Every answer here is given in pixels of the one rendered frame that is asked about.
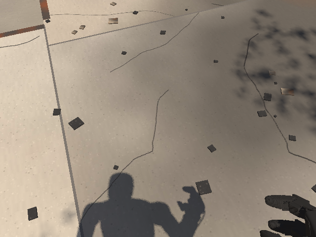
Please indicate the right robot hand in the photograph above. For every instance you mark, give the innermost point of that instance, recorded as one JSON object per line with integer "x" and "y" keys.
{"x": 299, "y": 207}

